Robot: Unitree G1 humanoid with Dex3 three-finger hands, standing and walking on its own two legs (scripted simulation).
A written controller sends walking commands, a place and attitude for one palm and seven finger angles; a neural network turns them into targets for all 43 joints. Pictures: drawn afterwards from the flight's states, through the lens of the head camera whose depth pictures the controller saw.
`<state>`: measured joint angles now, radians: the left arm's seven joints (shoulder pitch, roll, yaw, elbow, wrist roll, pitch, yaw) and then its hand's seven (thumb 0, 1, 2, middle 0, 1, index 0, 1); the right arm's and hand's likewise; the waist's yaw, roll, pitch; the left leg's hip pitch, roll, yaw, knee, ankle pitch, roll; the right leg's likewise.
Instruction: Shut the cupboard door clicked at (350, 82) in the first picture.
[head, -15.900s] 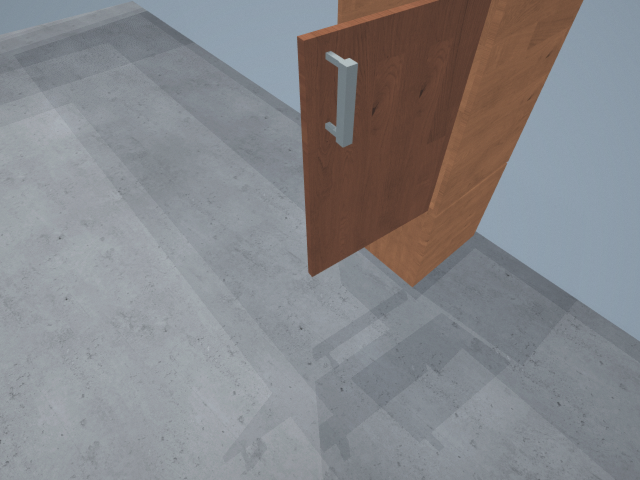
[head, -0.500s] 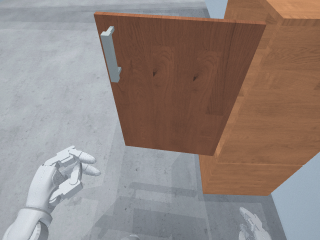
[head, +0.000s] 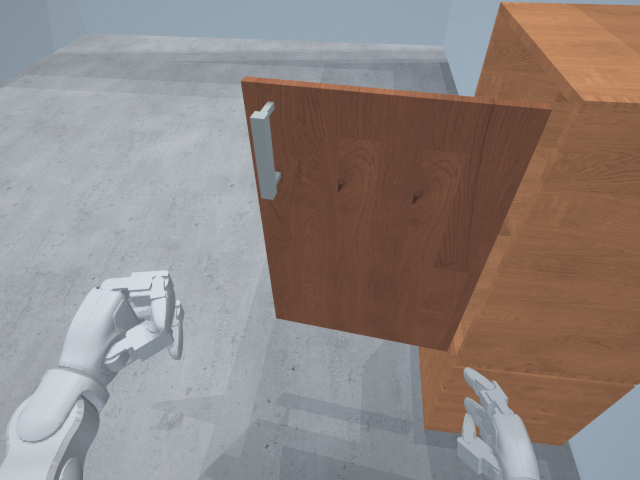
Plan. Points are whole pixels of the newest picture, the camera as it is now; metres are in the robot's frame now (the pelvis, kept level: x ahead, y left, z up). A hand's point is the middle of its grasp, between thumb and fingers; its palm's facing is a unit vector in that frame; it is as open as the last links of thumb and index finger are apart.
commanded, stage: raise the hand and make a fist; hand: left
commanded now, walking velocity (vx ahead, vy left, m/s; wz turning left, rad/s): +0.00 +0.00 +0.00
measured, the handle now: (268, 151) +0.53 +0.15 +0.16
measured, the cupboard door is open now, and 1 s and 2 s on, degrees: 84 84 84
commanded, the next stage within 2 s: bring the fist close to the handle in 0.56 s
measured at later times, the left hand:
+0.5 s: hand (173, 319) +0.22 +0.18 +0.16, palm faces -0.07 -0.99 -0.08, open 3.1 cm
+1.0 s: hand (210, 263) +0.29 +0.16 +0.16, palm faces -0.10 -0.99 -0.07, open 3.1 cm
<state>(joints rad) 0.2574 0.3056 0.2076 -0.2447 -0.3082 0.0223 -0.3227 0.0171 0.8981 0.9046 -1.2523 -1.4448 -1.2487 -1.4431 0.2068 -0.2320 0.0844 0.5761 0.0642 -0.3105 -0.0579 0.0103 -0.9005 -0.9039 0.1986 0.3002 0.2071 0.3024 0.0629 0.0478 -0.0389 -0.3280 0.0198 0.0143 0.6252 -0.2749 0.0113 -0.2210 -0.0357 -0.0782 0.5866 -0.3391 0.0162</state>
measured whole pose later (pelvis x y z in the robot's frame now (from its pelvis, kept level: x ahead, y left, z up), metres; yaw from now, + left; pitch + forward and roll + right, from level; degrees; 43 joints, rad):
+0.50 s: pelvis -0.01 -0.01 +0.01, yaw -1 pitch -4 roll -1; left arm 0.21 0.32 0.25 -0.26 -0.33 0.12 -0.33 0.02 0.90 0.90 -1.30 -1.50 -1.30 -1.50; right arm 0.23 -0.26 0.07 0.62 0.07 -0.30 -0.06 0.01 -0.90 -0.90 0.20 0.30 0.21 0.30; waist 0.06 0.05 -0.01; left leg -0.24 0.04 0.02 0.53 -0.22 -0.01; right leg -0.15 -0.02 -0.08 0.51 -0.30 0.00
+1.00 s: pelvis +0.00 -0.01 +0.01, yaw -1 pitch -3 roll +0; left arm -0.11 0.31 0.18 0.00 -0.27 0.15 -0.28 0.02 0.90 0.90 -1.31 -1.50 -1.30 -1.50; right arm 0.20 -0.24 0.09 0.65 0.07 -0.28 -0.08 0.01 -0.90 -0.90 0.20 0.30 0.21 0.30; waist 0.04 0.05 0.00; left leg -0.25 0.02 0.02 0.52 -0.22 0.00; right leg -0.16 -0.03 -0.07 0.52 -0.30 0.00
